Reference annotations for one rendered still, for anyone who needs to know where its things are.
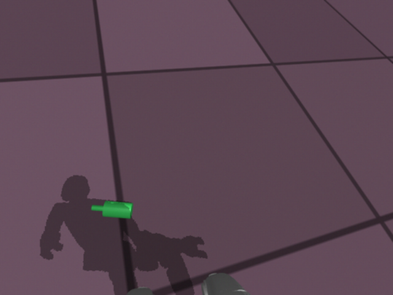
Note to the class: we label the bottle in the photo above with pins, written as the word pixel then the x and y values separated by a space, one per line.
pixel 115 209

